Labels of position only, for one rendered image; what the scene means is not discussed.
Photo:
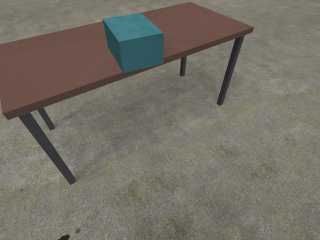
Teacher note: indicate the carton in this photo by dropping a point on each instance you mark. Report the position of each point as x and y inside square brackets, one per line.
[134, 41]

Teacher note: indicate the table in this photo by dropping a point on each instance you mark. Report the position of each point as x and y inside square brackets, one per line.
[39, 71]

